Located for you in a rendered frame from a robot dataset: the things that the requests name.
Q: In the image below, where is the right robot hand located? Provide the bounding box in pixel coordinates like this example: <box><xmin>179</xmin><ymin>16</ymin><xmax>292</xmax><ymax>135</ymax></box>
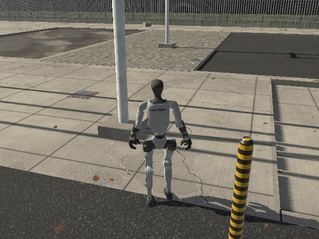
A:
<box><xmin>180</xmin><ymin>139</ymin><xmax>192</xmax><ymax>150</ymax></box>

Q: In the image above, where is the humanoid robot head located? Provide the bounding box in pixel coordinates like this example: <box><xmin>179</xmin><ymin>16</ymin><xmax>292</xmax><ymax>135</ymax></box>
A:
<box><xmin>150</xmin><ymin>79</ymin><xmax>166</xmax><ymax>104</ymax></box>

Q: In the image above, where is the robot right forearm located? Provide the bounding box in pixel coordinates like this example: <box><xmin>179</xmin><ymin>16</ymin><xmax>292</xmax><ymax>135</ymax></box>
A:
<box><xmin>178</xmin><ymin>120</ymin><xmax>190</xmax><ymax>140</ymax></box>

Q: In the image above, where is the robot left upper arm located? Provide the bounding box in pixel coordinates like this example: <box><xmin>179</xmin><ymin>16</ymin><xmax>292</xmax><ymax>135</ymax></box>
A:
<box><xmin>135</xmin><ymin>101</ymin><xmax>148</xmax><ymax>129</ymax></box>

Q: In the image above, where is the left robot thigh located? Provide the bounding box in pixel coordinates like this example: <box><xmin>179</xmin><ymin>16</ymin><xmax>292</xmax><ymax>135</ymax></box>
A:
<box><xmin>143</xmin><ymin>139</ymin><xmax>154</xmax><ymax>176</ymax></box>

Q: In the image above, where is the left robot hand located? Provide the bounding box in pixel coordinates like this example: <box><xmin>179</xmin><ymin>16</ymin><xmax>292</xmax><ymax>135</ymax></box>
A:
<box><xmin>129</xmin><ymin>139</ymin><xmax>140</xmax><ymax>149</ymax></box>

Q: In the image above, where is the robot left forearm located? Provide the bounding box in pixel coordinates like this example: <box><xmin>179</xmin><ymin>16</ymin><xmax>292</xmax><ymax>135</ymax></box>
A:
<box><xmin>130</xmin><ymin>122</ymin><xmax>140</xmax><ymax>140</ymax></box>

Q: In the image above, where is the robot right upper arm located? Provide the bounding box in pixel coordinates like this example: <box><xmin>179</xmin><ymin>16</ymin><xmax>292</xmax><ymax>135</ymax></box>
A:
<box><xmin>168</xmin><ymin>101</ymin><xmax>183</xmax><ymax>128</ymax></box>

